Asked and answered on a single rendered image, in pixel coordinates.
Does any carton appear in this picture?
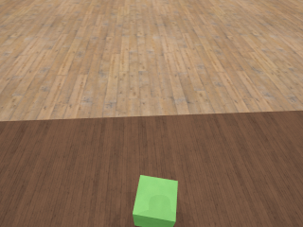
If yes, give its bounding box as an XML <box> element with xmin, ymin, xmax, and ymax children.
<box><xmin>133</xmin><ymin>175</ymin><xmax>178</xmax><ymax>227</ymax></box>

